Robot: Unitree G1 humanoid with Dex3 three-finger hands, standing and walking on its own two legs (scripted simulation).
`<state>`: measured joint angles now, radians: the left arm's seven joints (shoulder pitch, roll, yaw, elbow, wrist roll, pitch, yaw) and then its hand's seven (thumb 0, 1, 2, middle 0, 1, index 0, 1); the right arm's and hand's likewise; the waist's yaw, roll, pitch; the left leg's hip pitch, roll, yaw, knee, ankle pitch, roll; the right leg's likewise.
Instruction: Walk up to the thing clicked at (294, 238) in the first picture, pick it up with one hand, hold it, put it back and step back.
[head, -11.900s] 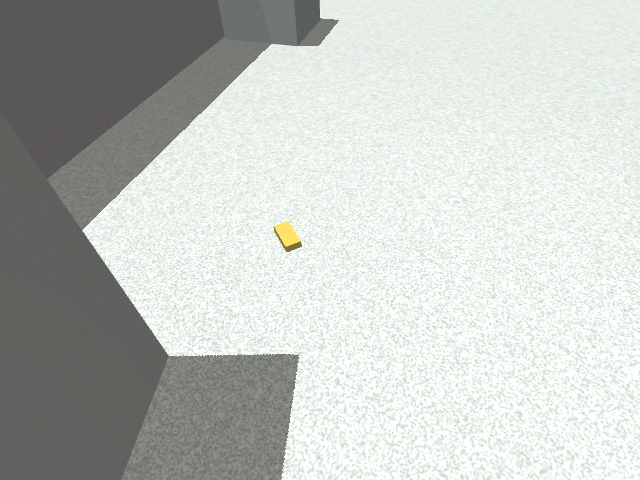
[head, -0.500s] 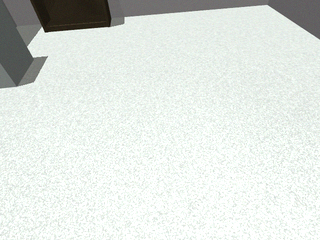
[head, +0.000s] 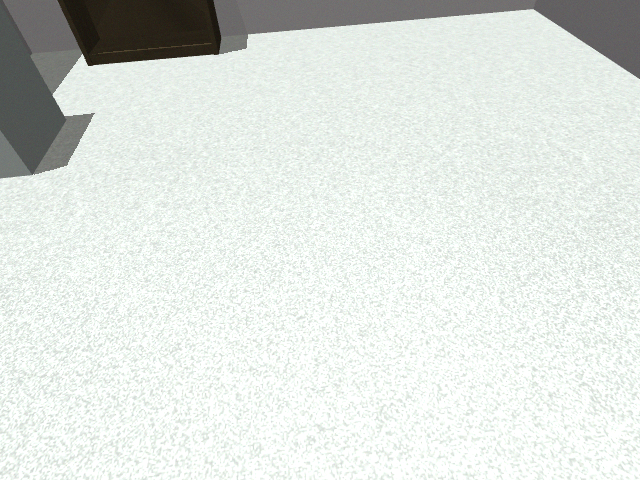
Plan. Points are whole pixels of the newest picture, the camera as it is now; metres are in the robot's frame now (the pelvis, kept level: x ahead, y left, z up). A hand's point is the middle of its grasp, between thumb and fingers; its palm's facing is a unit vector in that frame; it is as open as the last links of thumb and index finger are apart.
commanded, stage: walk up
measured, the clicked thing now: out of the picture -0.11 +0.71 -0.77
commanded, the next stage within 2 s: none
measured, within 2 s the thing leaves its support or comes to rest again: neither
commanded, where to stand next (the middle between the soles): +1.14 +0.00 m, yaw -1 degrees
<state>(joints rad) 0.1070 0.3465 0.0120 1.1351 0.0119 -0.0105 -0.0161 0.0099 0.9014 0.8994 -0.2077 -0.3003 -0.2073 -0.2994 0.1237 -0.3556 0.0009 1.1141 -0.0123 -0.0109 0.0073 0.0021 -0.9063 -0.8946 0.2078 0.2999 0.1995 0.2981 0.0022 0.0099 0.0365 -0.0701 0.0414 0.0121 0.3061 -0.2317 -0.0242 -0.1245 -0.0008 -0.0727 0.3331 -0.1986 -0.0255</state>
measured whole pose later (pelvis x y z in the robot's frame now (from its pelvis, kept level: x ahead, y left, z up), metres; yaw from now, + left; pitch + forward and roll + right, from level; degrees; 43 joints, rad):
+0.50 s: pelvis +0.13 +0.06 -0.01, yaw -1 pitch -3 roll +1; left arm 0.25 0.46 0.07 1.00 0.02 -0.02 -0.10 0.01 0.90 0.90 -0.20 -0.30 -0.20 -0.30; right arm 0.31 -0.40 -0.08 0.95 -0.02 -0.08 0.06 0.00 -0.90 -0.89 0.21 0.30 0.20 0.30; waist -0.01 -0.07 0.04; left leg -0.13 0.03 0.12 0.43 -0.26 0.02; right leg -0.48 -0.06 0.02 0.91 -0.31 0.01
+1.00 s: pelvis +0.37 +0.02 -0.01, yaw -2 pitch -1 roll -1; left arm 0.28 0.39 0.05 0.88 0.01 -0.08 -0.07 0.01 0.90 0.90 -0.21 -0.30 -0.21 -0.30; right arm 0.25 -0.44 -0.07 0.90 -0.02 -0.05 0.08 0.00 -0.91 -0.89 0.21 0.30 0.20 0.30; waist 0.03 0.05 0.06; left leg -0.51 0.11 0.02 0.80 -0.25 -0.01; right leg -0.14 -0.01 -0.09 0.44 -0.28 -0.03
